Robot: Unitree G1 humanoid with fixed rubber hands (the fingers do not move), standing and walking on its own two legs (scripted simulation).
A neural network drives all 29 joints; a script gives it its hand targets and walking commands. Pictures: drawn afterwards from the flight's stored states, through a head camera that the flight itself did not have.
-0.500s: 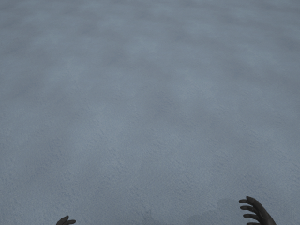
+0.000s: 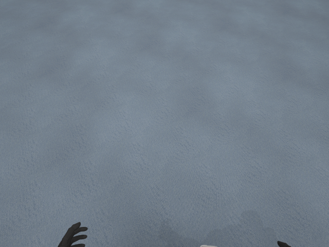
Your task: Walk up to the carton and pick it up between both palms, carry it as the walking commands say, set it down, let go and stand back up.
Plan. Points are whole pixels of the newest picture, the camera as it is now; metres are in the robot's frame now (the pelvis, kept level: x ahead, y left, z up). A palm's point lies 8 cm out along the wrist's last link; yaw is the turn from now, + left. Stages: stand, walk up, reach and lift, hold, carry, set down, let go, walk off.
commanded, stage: walk up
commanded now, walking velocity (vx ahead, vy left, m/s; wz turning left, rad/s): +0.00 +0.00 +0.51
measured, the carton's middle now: out of the picture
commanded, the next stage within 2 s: none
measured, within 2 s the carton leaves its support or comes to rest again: neither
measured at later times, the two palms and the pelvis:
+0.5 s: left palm out of the picture -0.03 +0.23 -0.07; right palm out of the picture +0.11 -0.30 -0.12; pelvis -0.06 -0.06 +0.01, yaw +15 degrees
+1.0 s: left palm out of the picture -0.16 +0.26 -0.12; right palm out of the picture +0.08 -0.23 -0.08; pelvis -0.14 -0.03 +0.00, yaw +29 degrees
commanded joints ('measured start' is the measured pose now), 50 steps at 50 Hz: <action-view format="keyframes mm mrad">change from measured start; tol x32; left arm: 1 -33 89 8 -106 8 18 0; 50 37 74 19 -84 27 25 -41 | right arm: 1 79 -164 -78 9 -29 -1 -12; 50 106 -107 -77 6 -15 -32 -18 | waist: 1 -50 243 -137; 6 88 -336 -23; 50 -70 177 -167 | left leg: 1 104 203 -377 -212 269 160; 6 -362 -85 35 320 -335 12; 13 -214 30 83 757 -158 -39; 34 51 57 254 38 -205 -47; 37 135 367 -499 -326 -153 137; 40 -104 250 -368 -402 -592 99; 50 131 182 -379 -350 -226 116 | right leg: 1 39 25 44 -125 -7 24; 7 203 -564 444 -723 -43 -206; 18 384 -346 39 -474 584 -73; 29 116 -410 0 -621 124 -124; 34 266 -351 -128 -340 362 -58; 37 -266 -50 -119 211 -204 72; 50 -34 4 3 68 17 45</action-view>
